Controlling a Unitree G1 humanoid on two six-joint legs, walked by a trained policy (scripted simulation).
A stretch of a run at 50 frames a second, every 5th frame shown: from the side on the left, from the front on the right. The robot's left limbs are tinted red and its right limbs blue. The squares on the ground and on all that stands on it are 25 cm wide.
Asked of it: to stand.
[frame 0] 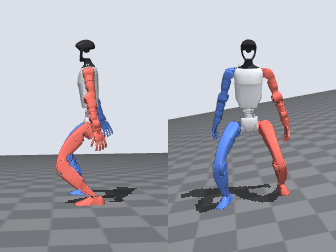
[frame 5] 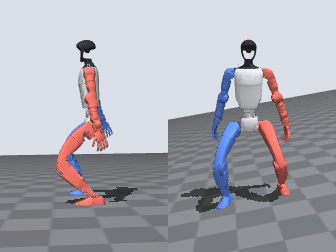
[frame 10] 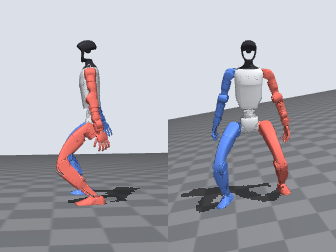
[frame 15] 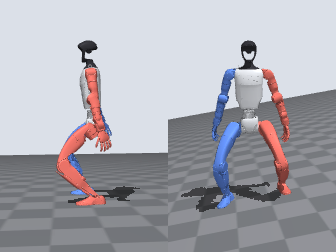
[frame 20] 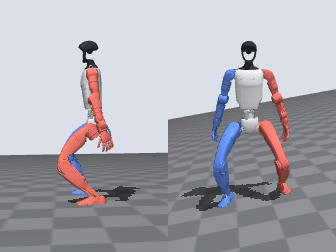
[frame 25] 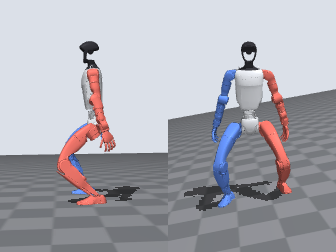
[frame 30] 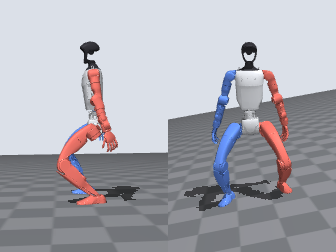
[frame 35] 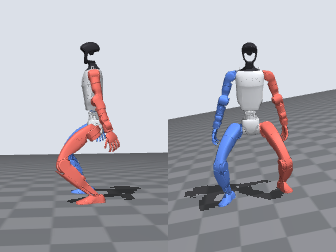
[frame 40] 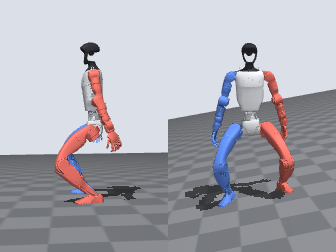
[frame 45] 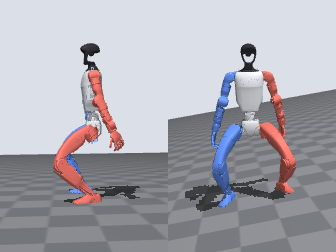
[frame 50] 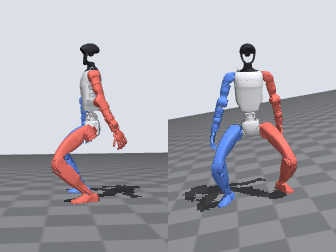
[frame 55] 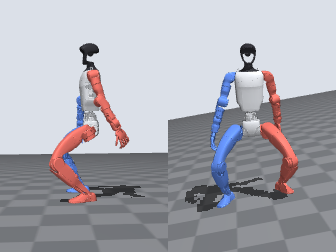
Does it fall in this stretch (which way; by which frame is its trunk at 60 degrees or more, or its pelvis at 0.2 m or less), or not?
no
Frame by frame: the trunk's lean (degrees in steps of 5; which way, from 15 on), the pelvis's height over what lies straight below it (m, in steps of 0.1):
0: 5, 0.6
5: 5, 0.6
10: 5, 0.6
15: 5, 0.6
20: 5, 0.6
25: 5, 0.6
30: 5, 0.6
35: 5, 0.6
40: 5, 0.6
45: 0, 0.6
50: 0, 0.6
55: 0, 0.6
